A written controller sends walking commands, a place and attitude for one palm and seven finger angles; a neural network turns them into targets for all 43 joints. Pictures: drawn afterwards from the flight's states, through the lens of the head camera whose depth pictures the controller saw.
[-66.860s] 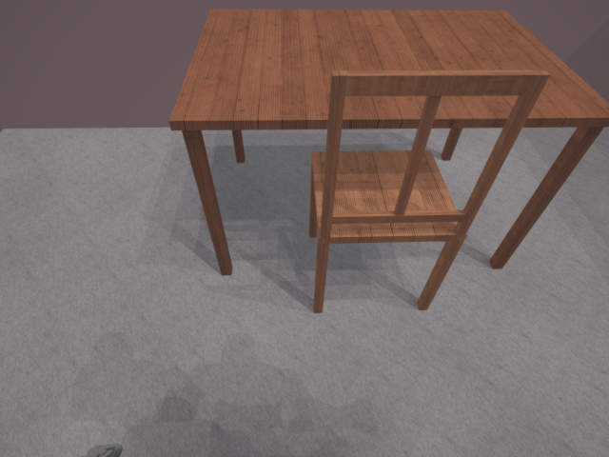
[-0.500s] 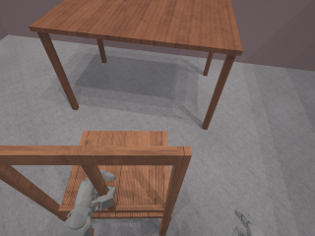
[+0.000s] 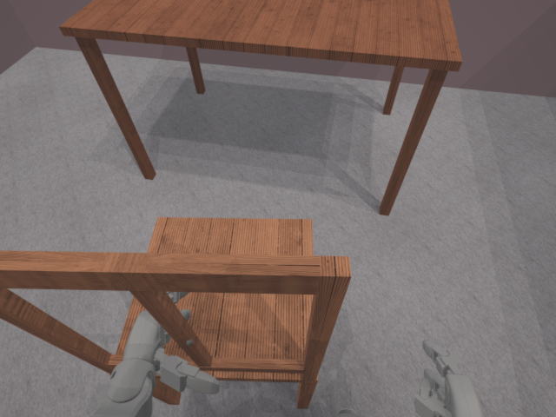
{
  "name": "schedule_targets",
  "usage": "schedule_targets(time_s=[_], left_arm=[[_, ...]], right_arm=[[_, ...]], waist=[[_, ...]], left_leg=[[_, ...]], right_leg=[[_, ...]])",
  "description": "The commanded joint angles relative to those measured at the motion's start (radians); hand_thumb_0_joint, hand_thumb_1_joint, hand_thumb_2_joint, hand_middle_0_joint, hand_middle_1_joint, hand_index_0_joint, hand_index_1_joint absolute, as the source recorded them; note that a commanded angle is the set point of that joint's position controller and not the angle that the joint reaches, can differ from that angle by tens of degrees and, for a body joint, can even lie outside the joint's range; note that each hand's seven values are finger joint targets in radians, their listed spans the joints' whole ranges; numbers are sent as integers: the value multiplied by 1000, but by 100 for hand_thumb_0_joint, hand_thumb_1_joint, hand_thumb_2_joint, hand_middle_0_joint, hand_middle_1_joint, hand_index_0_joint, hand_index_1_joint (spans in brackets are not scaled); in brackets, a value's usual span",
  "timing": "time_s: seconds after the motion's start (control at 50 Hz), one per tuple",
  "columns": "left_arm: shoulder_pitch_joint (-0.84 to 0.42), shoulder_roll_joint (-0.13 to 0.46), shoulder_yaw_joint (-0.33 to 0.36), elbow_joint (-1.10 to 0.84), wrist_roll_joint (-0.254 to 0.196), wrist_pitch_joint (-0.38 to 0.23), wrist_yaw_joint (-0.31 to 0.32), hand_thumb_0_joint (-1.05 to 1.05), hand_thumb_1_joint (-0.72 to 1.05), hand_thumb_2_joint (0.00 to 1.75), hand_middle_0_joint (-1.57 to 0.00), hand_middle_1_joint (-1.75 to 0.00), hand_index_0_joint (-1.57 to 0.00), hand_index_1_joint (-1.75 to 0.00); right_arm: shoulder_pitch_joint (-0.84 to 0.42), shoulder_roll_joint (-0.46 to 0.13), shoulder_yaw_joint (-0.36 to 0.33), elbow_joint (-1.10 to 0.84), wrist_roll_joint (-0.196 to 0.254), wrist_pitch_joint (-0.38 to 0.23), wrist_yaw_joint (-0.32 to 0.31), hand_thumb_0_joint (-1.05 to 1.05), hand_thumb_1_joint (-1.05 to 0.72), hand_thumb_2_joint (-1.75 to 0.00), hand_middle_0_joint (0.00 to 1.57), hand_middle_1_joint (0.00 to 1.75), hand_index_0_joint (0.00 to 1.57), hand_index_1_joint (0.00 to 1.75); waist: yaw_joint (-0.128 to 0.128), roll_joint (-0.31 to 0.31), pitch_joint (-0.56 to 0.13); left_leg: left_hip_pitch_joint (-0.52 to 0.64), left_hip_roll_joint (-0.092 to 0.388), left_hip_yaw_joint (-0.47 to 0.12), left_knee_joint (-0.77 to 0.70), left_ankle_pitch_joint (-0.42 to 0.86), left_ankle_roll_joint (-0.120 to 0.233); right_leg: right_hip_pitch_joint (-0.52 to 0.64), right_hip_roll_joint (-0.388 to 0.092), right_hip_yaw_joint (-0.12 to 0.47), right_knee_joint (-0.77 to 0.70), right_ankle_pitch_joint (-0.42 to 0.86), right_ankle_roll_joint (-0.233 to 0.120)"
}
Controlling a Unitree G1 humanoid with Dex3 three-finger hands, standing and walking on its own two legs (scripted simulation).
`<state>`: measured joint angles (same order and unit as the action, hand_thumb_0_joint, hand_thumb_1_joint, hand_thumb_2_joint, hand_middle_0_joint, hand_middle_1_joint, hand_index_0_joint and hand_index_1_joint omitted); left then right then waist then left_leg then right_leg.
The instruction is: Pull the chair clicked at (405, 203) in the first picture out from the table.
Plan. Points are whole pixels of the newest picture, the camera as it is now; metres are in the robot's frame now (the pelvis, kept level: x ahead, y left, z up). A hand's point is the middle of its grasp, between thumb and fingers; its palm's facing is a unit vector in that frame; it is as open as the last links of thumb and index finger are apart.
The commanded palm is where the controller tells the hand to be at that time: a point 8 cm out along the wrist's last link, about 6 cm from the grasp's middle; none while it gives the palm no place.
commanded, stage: open the thumb and straighten the fingers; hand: left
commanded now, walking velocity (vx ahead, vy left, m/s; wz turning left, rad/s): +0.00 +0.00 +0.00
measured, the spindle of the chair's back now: (182, 333) +0.25 +0.15 -0.03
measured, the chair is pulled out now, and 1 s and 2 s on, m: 0.66 0.66 0.65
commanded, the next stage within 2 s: draw the fingers out of the gap in 0.12 s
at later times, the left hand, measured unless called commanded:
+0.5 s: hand (168, 390) +0.17 +0.16 -0.04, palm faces +0.03 -0.99 -0.15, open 17.5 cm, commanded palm +0.15 +0.21 -0.01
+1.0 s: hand out of the picture +0.11 +0.17 -0.04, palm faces +0.03 -0.99 -0.14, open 17.5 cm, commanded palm +0.08 +0.22 -0.01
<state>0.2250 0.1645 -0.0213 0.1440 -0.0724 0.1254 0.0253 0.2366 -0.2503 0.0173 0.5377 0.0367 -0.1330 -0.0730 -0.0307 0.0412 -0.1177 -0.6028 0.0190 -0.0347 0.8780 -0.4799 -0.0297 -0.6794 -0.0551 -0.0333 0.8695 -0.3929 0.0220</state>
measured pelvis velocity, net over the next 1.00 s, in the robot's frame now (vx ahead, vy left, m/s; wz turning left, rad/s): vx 0.00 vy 0.02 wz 0.02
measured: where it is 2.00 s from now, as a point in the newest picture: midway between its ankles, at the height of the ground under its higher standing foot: outside the picture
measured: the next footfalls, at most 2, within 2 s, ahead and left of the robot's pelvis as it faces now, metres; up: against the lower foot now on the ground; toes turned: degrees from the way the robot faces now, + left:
none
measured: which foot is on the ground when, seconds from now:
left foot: down 0.00-1.00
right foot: down 0.00-1.00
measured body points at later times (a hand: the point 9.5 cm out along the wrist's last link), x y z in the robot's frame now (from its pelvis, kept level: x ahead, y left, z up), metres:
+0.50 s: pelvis +0.01 +0.01 -0.01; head +0.05 +0.00 +0.44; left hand +0.17 +0.21 -0.02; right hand +0.18 -0.24 -0.08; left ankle -0.03 +0.14 -0.69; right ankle +0.02 -0.13 -0.69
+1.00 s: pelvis +0.00 +0.02 -0.02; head +0.03 +0.02 +0.42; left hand +0.11 +0.22 -0.03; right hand +0.19 -0.21 -0.08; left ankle -0.03 +0.14 -0.69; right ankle +0.02 -0.13 -0.69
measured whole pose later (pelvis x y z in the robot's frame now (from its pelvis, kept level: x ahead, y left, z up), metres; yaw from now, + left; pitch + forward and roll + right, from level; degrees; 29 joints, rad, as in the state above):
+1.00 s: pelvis +0.00 +0.02 -0.02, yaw +1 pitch +14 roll -2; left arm 0.79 0.20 -0.06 -0.30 -0.05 0.13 0.00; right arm 0.26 -0.20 0.00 0.43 0.05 -0.13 -0.12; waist -0.01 0.04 -0.20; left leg -0.74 0.01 -0.07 1.07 -0.57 -0.01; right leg -0.78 -0.06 -0.06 1.00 -0.45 0.04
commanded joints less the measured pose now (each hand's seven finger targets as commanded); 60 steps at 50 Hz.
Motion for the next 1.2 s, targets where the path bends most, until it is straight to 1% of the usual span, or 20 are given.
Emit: schedule_targets(time_s=[0.0, 0.08, 0.18, 0.2, 0.28, 0.36, 0.48, 0.52, 0.6, 0.7, 0.72, 0.78, 0.82, 0.88, 0.94, 0.98, 1.08, 1.1, 1.12, 1.18], left_arm=[[-46, 112, 49, -271, -2, -45, 7, 0, -55, 20, 0, 0, 0, 0], [6, 135, 73, -301, -10, -39, -2, 0, -55, 20, 0, 0, 0, 0], [7, 119, 33, -340, -2, -29, -9, 0, -55, 20, 0, 0, 0, 0], [123, 157, 108, -275, -5, -17, -6, 0, -55, 20, 0, 0, 0, 0], [195, 130, 62, -391, -7, -21, -14, 0, -55, 20, 0, 0, 0, 0], [302, 107, 39, -453, -1, -30, -5, 0, -55, 20, 0, 0, 0, 0], [330, 123, 33, -510, 17, -47, -2, 0, -55, 20, 0, 0, 0, 0], [361, 137, 49, -527, 16, -53, -3, 0, -55, 20, 0, 0, 0, 0], [396, 105, 8, -558, 10, -59, -18, 0, -55, 20, 0, 0, 0, 0], [485, 108, 17, -557, 8, -43, -27, 0, -55, 20, 0, 0, 0, 0], [499, 135, 46, -554, 13, -38, -24, 0, -55, 20, 0, 0, 0, 0], [522, 107, 7, -599, 18, -36, -23, 0, -55, 20, 0, 0, 0, 0], [571, 124, 32, -597, 20, -34, -19, 0, -55, 20, 0, 0, 0, 0], [630, 88, -7, -622, 22, -44, -21, 0, -55, 20, 0, 0, 0, 0], [638, 123, 23, -639, 26, -56, -22, 0, -55, 20, 0, 0, 0, 0], [652, 101, -9, -663, 31, -66, -25, 0, -55, 20, 0, 0, 0, 0], [742, 93, -7, -683, 32, -74, -24, 0, -55, 20, 0, 0, 0, 0], [659, 40, -2, -792, -71, -180, -48, 0, -55, 20, 0, 0, 0, 0], [667, 112, 56, -772, -66, -229, -57, 0, -55, 20, 0, 0, 0, 0], [693, 113, 82, -781, -97, -333, -89, 0, -55, 20, 0, 0, 0, 0]], right_arm=[[-21, -127, -56, -166, -2, -52, -19, 0, -90, -90, 20, 30, 20, 30], [-14, -128, -59, -167, -2, -57, -27, 0, -90, -90, 20, 30, 20, 30], [-14, -133, -55, -172, -2, -64, -33, 0, -90, -90, 20, 30, 20, 30], [-16, -124, -64, -172, -2, -59, -34, 0, -90, -90, 20, 30, 20, 30], [-29, -117, -65, -201, 0, -60, -33, 0, -90, -90, 20, 30, 20, 30], [-35, -103, -70, -209, 0, -68, -36, 0, -90, -90, 20, 30, 20, 30], [-39, -101, -67, -220, -1, -69, -47, 0, -90, -90, 20, 30, 20, 30], [-43, -99, -69, -222, -2, -72, -53, 0, -90, -90, 20, 30, 20, 30], [-44, -96, -64, -234, 1, -76, -57, 0, -90, -90, 20, 30, 20, 30], [-61, -87, -68, -245, 4, -70, -58, 0, -90, -90, 20, 30, 20, 30], [-63, -86, -71, -245, 4, -66, -60, 0, -90, -90, 20, 30, 20, 30], [-65, -81, -66, -263, 5, -63, -55, 0, -90, -90, 20, 30, 20, 30], [-70, -79, -73, -264, 4, -58, -58, 0, -90, -90, 20, 30, 20, 30], [-68, -72, -74, -279, 8, -58, -55, 0, -90, -90, 20, 30, 20, 30], [-65, -76, -79, -281, 7, -55, -60, 0, -90, -90, 20, 30, 20, 30], [-66, -73, -77, -291, 11, -58, -59, 0, -90, -90, 20, 30, 20, 30], [-66, -65, -86, -297, 13, -58, -60, 0, -90, -90, 20, 30, 20, 30], [-60, -62, -84, -288, 12, -78, -59, 0, -90, -90, 20, 30, 20, 30], [-58, -63, -92, -260, 12, -89, -60, 0, -90, -90, 20, 30, 20, 30], [-62, -57, -96, -239, 20, -109, -45, 0, -90, -90, 20, 30, 20, 30]], waist=[[-17, -59, -221], [-20, -58, -225], [-29, -15, -212], [0, -61, -209], [0, -26, -238], [-4, -39, -210], [-17, -33, -158], [-5, -19, -162], [-14, -17, -173], [-1, -29, -156], [9, -15, -158], [5, 8, -151], [18, -8, -154], [12, -23, -138], [13, -27, -129], [9, -4, -117], [22, -13, -151], [6, -51, -137], [20, -33, -170], [30, 30, -185]], left_leg=[[29, -22, 45, -84, 326, 41], [14, -24, 44, -62, 335, 41], [21, -22, 31, -51, 336, 40], [-11, -24, 32, -52, 327, 38], [1, -24, 34, -44, 362, 38], [-11, -22, 23, -34, 371, 37], [-55, -28, 18, -17, 259, 40], [-61, -28, 13, -17, 256, 41], [-52, -29, 5, -5, 250, 41], [-82, -29, 2, -5, 224, 39], [-91, -28, 3, -7, 224, 39], [-84, -28, -2, -11, 216, 35], [-99, -29, -2, -10, 223, 36], [-104, -28, -1, -3, 211, 36], [-129, -30, 0, 6, 181, 38], [-124, -30, -2, 4, 159, 37], [-124, -32, -1, 19, 200, 37], [-136, -43, -4, 54, 223, 34], [-138, -39, 0, 68, 244, 35], [-104, -39, -3, 67, 275, 21]], right_leg=[[215, 9, -36, -87, 311, -20], [215, 8, -37, -78, 336, -19], [167, 9, -51, -63, 299, -22], [186, 11, -55, -59, 290, -23], [199, 7, -54, -48, 329, -25], [170, 11, -64, -37, 319, -28], [93, 17, -65, -35, 183, -25], [90, 19, -67, -31, 164, -31], [71, 19, -72, -20, 146, -29], [66, 22, -76, -17, 113, -30], [70, 22, -74, -18, 108, -33], [53, 22, -78, -11, 88, -34], [62, 24, -79, -9, 92, -38], [41, 27, -84, -3, 83, -34], [27, 30, -80, -2, 52, -36], [2, 31, -83, 2, 22, -36], [11, 33, -83, 16, 60, -38], [-12, 40, -98, 30, 104, -35], [-3, 40, -88, 43, 123, -40], [-9, 39, -89, 61, 126, -40]])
